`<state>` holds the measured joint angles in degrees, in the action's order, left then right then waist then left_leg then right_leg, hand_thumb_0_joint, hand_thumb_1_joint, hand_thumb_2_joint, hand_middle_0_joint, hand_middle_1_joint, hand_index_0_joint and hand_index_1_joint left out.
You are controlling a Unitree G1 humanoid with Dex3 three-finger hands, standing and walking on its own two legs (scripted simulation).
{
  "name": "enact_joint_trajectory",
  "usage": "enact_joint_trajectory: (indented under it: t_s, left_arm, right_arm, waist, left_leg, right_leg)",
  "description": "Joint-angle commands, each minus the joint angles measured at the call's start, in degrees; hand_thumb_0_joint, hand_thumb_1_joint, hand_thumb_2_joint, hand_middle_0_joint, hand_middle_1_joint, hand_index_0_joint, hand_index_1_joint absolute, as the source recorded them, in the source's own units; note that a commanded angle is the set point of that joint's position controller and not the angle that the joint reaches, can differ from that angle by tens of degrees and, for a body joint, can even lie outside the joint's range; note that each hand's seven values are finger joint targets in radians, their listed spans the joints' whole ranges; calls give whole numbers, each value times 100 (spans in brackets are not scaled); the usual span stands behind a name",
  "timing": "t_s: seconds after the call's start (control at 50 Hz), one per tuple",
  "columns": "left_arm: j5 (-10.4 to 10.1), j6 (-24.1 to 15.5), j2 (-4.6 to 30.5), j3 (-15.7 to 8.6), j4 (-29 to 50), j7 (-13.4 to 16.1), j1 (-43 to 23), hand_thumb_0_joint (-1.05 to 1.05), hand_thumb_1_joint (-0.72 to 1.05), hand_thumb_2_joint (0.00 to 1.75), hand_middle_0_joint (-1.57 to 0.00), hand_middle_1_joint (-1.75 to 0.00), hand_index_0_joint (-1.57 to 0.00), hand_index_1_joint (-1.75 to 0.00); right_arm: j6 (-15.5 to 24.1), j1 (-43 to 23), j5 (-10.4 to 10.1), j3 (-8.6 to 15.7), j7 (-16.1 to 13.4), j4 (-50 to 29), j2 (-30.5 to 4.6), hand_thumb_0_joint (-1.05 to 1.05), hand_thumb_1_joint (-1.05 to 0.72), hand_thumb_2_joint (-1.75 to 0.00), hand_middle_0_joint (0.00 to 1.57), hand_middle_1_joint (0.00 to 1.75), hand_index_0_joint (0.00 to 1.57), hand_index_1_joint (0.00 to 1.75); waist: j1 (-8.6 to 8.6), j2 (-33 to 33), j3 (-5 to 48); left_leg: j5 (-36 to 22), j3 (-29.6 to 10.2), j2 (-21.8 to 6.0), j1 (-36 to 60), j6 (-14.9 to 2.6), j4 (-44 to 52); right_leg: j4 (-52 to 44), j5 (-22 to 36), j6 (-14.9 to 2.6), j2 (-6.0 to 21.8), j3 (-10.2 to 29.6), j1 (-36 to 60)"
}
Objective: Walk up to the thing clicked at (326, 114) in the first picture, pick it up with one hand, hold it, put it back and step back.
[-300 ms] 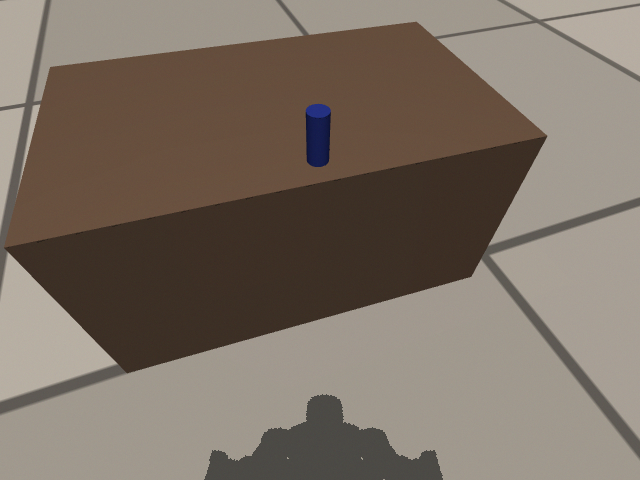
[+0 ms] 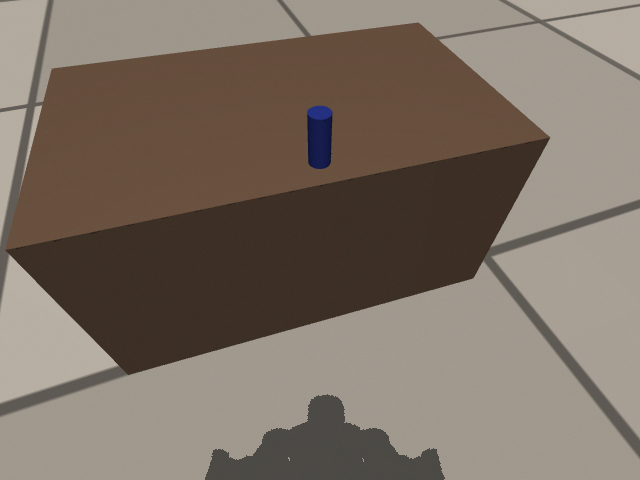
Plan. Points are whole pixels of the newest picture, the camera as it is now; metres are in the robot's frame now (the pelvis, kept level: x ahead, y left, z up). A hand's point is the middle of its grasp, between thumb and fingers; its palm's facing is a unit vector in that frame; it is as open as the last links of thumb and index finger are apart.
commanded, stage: stand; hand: right
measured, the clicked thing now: (319, 138) +0.81 +0.02 -0.07
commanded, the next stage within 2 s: walk up in 0.82 s
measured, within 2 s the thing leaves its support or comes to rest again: neither
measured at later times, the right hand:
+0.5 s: hand out of the picture +0.08 -0.25 -0.16, palm faces -0.04 +0.94 -0.34, open 7.4 cm
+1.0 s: hand out of the picture +0.10 -0.25 -0.15, palm faces -0.14 +0.92 -0.36, open 7.4 cm
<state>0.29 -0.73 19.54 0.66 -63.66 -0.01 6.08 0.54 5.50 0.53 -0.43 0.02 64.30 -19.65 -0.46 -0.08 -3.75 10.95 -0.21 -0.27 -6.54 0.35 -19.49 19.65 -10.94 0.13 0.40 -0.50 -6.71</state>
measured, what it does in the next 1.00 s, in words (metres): lifts its left foot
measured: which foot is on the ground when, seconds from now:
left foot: down 0.00-0.88, up 0.90-1.00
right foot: down 0.00-1.00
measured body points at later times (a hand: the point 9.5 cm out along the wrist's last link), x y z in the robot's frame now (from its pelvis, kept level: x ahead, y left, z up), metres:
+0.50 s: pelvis +0.00 +0.00 +0.00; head +0.01 +0.00 +0.45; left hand +0.08 +0.30 -0.13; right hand +0.08 -0.30 -0.13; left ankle +0.00 +0.12 -0.75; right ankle +0.00 -0.12 -0.75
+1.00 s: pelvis +0.02 +0.02 -0.01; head +0.03 +0.02 +0.44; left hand +0.06 +0.34 -0.13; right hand +0.10 -0.30 -0.12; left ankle +0.02 +0.15 -0.71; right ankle +0.00 -0.12 -0.75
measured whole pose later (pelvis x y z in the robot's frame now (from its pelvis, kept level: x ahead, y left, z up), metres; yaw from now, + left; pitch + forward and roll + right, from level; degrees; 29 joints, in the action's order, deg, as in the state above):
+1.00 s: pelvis +0.02 +0.02 -0.01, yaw +5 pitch -2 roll -1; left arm 2.4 -3.2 21.5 -4.1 -56.5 -1.5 11.8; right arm -1.1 13.1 2.4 3.9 3.7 58.5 -22.7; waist -1.9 0.7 -2.6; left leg 23.2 -1.0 -2.7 -21.6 -0.5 -47.4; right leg 21.4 -15.2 -1.6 1.7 -5.1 -4.9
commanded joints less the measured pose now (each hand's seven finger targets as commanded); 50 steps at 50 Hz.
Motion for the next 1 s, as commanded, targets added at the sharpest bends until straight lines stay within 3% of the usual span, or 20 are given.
enact_joint_trajectory:
  t_s: [0.0,0.2,0.56,0.78,0.8,0.82,0.84,0.86,0.88,0.9,0.94,0.98]
  left_arm:
    - [18,-99,1215,-257,309,53,-170,0,90,90,-20,-30,-20,-30]
    - [26,-119,1220,-265,339,64,-186,0,90,90,-20,-30,-20,-30]
    - [19,-113,1234,-275,306,51,-145,0,90,90,-20,-30,-20,-30]
    - [25,-119,1274,-273,318,56,-153,0,90,90,-20,-30,-20,-30]
    - [76,-224,1777,-674,560,-37,226,0,90,90,-20,-30,-20,-30]
    - [160,-227,1847,-753,509,-52,578,0,90,90,-20,-30,-20,-30]
    - [195,-239,2026,-867,516,-57,865,0,90,90,-20,-30,-20,-30]
    - [239,-267,2204,-970,688,-43,922,0,90,90,-20,-30,-20,-30]
    - [259,-319,2138,-976,917,-43,669,0,90,90,-20,-30,-20,-30]
    - [223,-347,1965,-950,1071,-47,439,0,90,90,-20,-30,-20,-30]
    - [246,-391,1938,-940,1240,-66,166,0,90,90,-20,-30,-20,-30]
    - [249,-411,1922,-942,1415,-137,119,0,90,90,-20,-30,-20,-30]
  right_arm:
    - [131,-199,-13,240,-60,-329,-1222,0,-90,-90,20,30,20,30]
    - [131,-201,-8,249,-62,-364,-1222,0,-90,-90,20,30,20,30]
    - [128,-153,-10,247,-58,-357,-1260,0,-90,-90,20,30,20,30]
    - [130,-132,0,242,-58,-365,-1236,0,-90,-90,20,30,20,30]
    - [98,227,64,523,97,-641,-1559,0,-90,-90,20,30,20,30]
    - [61,52,136,566,158,-767,-1562,0,-90,-90,20,30,20,30]
    - [27,-270,162,564,194,-981,-1420,0,-90,-90,20,30,20,30]
    - [7,-608,221,578,232,-1279,-1315,0,-90,-90,20,30,20,30]
    - [15,-428,248,615,252,-1316,-1349,0,-90,-90,20,30,20,30]
    - [38,-160,213,684,287,-1286,-1492,0,-90,-90,20,30,20,30]
    - [74,289,167,765,383,-1324,-1474,0,-90,-90,20,30,20,30]
    - [113,435,160,775,462,-1369,-1355,0,-90,-90,20,30,20,30]
  waist:
    - [32,27,563]
    - [42,29,584]
    - [25,45,469]
    - [47,-19,526]
    - [-122,20,899]
    - [-320,-58,515]
    - [-538,-552,95]
    - [-706,-1028,-249]
    - [-550,-696,-434]
    - [-395,-296,-407]
    - [-107,-474,-296]
    - [-87,-744,-223]
  left_leg:
    - [-909,-530,-701,134,-169,288]
    - [-1000,-502,-696,167,-188,265]
    - [-758,-537,-694,99,-182,382]
    - [-844,-527,-703,160,-170,341]
    - [1451,-659,-315,-500,-506,-174]
    - [2369,-657,-269,-1629,-518,-481]
    - [2151,-268,-41,-2540,-397,-1391]
    - [1761,-108,-83,-3219,-276,-2850]
    - [1569,-386,-472,-3436,-193,-3178]
    - [1397,-562,-610,-3271,-155,-3390]
    - [1311,-538,-795,-2855,-65,-3000]
    - [1231,-244,-732,-2156,-32,-2366]
  right_leg:
    - [-280,858,-180,693,546,117]
    - [-310,1088,-161,707,540,190]
    - [-394,758,-153,702,551,146]
    - [-370,841,-166,713,557,128]
    - [47,-1697,-311,379,283,815]
    - [-41,-2595,-543,697,750,1094]
    - [-562,-3357,-878,1320,1535,1139]
    - [-1331,-3566,-1394,2310,2449,895]
    - [-1439,-3269,-1621,2653,2616,668]
    - [-1364,-2842,-1597,2535,2383,532]
    - [-1268,-2299,-1399,2139,1500,431]
    - [-1002,-1614,-1224,1779,678,93]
